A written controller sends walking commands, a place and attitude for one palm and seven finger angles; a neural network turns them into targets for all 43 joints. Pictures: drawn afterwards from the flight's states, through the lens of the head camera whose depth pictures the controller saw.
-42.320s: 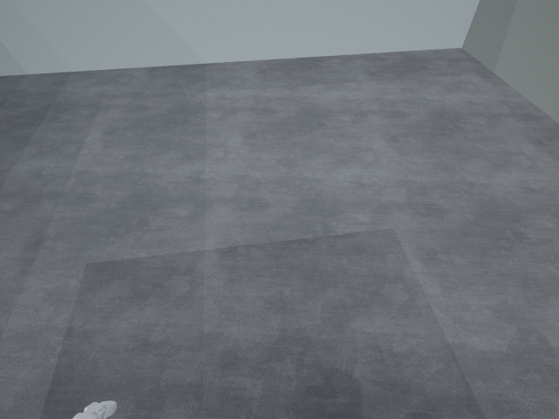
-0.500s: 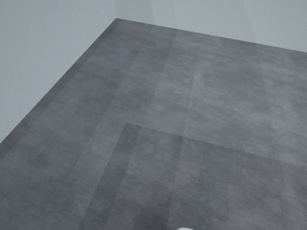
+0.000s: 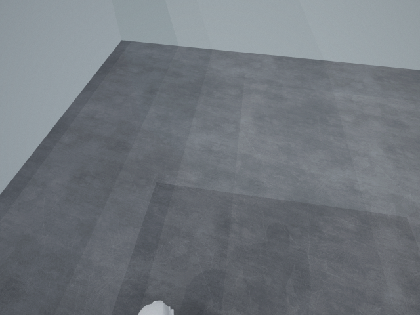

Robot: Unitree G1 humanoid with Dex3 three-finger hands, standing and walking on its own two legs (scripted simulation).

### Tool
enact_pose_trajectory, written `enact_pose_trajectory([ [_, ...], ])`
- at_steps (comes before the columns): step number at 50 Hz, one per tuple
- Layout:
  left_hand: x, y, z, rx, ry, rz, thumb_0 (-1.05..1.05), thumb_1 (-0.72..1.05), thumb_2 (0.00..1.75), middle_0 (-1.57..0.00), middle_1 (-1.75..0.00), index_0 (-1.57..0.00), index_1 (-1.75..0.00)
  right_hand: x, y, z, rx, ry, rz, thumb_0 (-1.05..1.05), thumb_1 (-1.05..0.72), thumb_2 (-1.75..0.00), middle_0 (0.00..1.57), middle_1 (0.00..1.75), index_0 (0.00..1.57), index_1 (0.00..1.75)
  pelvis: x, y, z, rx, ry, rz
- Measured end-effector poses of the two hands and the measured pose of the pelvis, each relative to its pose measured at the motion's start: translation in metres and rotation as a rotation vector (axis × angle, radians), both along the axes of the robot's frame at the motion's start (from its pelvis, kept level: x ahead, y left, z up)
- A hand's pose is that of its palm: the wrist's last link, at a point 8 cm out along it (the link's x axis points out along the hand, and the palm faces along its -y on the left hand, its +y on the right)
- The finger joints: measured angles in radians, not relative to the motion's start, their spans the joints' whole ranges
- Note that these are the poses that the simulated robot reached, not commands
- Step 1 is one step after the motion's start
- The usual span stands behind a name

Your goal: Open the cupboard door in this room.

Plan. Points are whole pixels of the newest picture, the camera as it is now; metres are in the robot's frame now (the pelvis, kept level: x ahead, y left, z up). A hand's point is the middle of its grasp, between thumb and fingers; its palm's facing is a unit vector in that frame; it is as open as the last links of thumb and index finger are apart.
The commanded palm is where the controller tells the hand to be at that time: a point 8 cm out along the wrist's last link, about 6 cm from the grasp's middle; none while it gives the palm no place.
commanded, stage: walk to a spot facing it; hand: left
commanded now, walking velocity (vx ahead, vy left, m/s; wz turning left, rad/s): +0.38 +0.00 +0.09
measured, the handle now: out of the picture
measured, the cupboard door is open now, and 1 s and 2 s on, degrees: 45 45 45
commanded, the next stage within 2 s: turn to face it in 0.22 s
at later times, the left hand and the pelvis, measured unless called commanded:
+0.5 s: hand (141, 249) +0.30 +0.18 -0.17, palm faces +0.05 -0.97 -0.22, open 7.4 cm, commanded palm none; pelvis +0.22 -0.01 -0.02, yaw +3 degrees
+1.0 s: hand (131, 233) +0.33 +0.22 -0.17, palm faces +0.37 -0.89 -0.26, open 7.4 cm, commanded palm none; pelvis +0.31 -0.02 -0.01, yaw +20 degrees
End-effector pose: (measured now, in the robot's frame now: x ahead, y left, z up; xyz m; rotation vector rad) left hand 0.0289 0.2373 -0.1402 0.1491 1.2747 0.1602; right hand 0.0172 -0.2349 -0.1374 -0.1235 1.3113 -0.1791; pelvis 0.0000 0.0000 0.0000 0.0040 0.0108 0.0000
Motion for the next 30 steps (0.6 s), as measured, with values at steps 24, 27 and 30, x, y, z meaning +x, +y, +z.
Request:
enact_pose_trajectory([
  [24, 0.247, -0.002, -0.002, 0.021, -0.105, -0.016, 0.0, 0.91, 0.89, -0.2, -0.3, -0.2, -0.3, 0.17, -0.001, -0.025, 0.016, 0.12, 0.012, 0.0, -0.93, -0.9, 0.2, 0.3, 0.21, 0.3, 0.209, -0.006, -0.016, 0.037, -0.005, 0.039],
  [27, 0.268, -0.013, -0.001, 0.025, -0.119, 0.017, 0.0, 0.91, 0.89, -0.2, -0.3, -0.2, -0.3, 0.187, -0.011, -0.029, 0.023, 0.183, 0.027, 0.01, -0.92, -0.9, 0.2, 0.3, 0.2, 0.3, 0.227, -0.013, -0.017, 0.019, -0.004, 0.083],
  [30, 0.277, -0.02, 0.003, 0.018, -0.117, 0.068, 0.0, 0.91, 0.89, -0.2, -0.3, -0.2, -0.3, 0.221, -0.017, -0.02, 0.01, 0.177, 0.063, 0.01, -0.92, -0.9, 0.2, 0.3, 0.2, 0.3, 0.244, -0.016, -0.01, 0.019, 0.002, 0.124],
])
